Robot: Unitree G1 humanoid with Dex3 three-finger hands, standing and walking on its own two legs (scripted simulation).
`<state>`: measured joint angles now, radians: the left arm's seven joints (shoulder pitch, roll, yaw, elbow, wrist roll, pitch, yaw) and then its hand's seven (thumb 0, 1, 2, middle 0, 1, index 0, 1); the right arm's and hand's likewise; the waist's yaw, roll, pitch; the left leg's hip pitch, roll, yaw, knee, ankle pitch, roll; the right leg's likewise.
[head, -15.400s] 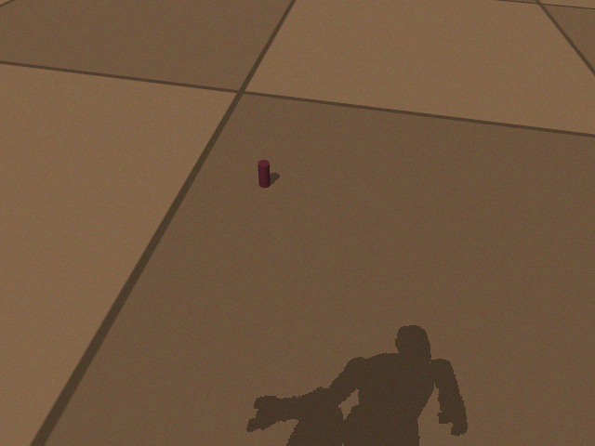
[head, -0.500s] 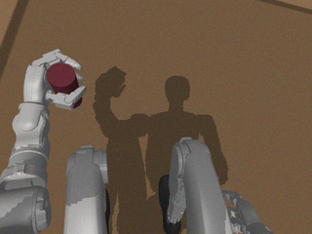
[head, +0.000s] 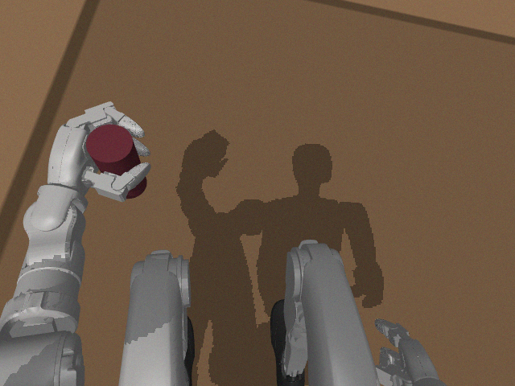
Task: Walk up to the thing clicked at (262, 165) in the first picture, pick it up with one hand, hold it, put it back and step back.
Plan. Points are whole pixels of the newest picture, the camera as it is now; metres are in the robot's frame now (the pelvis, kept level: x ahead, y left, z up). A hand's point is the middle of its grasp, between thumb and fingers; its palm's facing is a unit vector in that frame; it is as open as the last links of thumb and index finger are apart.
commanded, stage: lift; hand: left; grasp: from the side
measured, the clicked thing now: (120, 165) +0.44 +0.18 -0.04
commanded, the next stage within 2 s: hold in 1.70 s
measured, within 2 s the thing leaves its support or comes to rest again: neither
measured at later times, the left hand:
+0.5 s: hand (61, 107) +0.40 +0.17 +0.16, palm faces -0.09 -0.99 -0.05, open 7.7 cm
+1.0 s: hand out of the picture +0.39 +0.18 +0.29, palm faces -0.09 -1.00 -0.02, open 7.7 cm
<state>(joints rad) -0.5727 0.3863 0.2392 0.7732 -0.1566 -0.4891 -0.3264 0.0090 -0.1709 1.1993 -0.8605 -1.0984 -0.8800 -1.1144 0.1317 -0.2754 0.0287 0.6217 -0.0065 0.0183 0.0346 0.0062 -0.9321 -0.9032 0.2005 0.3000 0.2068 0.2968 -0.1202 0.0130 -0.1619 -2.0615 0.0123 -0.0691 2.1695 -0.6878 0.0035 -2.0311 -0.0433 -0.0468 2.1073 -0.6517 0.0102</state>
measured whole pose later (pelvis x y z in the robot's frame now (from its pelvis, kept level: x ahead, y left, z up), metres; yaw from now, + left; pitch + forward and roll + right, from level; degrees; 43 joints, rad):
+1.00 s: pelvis +0.05 +0.01 +0.25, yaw +2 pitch +18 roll -3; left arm -0.20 0.29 0.13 0.41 -0.22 -0.30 -0.26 0.01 -0.17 1.20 -0.87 -1.09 -0.89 -1.11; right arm 0.21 -0.24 0.00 0.62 0.05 -0.07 -0.05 0.01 -0.90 -0.89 0.20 0.30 0.21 0.30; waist -0.04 0.02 -0.12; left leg -1.05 0.03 -0.03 1.29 -0.55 0.00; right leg -1.02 -0.03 -0.05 1.22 -0.51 0.02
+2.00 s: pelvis +0.08 +0.00 +0.32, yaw +2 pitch +8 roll -1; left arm -0.20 0.24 0.15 0.55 -0.23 -0.36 -0.35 0.01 -0.16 1.19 -0.86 -1.10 -0.88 -1.12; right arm 0.23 -0.23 0.01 0.67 0.02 -0.05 -0.08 0.01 -0.88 -0.89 0.20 0.30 0.21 0.30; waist -0.03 0.01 -0.05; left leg -0.60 0.04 -0.01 0.90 -0.44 -0.01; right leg -0.60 -0.01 -0.04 0.86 -0.41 0.01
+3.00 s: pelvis +0.08 +0.00 +0.33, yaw +2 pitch +6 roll -1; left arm -0.22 0.24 0.13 0.56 -0.21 -0.34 -0.32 0.01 -0.15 1.17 -0.84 -1.11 -0.86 -1.13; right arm 0.24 -0.23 0.00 0.68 0.02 -0.05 -0.07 0.01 -0.88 -0.89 0.20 0.30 0.21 0.30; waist -0.03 0.01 -0.03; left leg -0.51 0.03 0.00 0.81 -0.40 -0.01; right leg -0.51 -0.02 -0.03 0.78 -0.37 0.01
